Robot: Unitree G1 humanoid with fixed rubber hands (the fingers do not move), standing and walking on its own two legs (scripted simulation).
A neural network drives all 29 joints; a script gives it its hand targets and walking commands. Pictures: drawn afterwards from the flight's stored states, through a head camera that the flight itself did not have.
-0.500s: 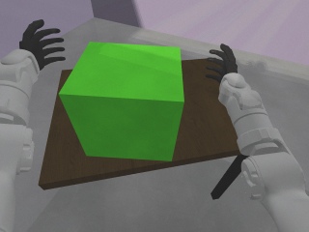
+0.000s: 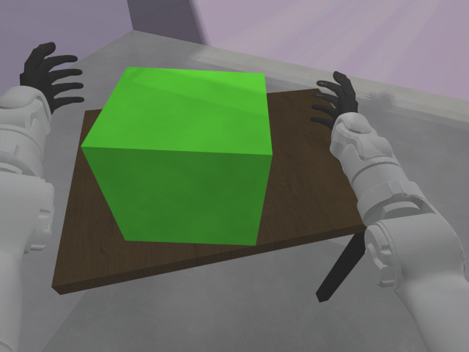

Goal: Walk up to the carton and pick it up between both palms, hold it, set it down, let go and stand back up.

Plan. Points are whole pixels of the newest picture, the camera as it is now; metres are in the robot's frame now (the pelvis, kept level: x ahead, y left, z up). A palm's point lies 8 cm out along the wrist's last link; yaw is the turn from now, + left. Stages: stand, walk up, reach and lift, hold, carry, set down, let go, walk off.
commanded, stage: reach and lift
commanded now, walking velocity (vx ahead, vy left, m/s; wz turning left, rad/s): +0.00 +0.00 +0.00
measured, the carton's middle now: (193, 158) +0.50 +0.00 +0.04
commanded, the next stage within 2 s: none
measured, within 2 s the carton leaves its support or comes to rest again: neither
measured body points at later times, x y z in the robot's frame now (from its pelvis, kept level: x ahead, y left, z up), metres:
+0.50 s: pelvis +0.02 +0.00 +0.00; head +0.07 +0.02 +0.44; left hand +0.52 +0.21 +0.12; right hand +0.44 -0.25 +0.11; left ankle +0.01 +0.11 -0.74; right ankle +0.01 -0.13 -0.74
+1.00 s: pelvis +0.01 +0.00 +0.00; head +0.05 +0.02 +0.45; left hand +0.51 +0.20 +0.13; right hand +0.43 -0.22 +0.11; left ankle +0.01 +0.11 -0.74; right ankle +0.01 -0.13 -0.74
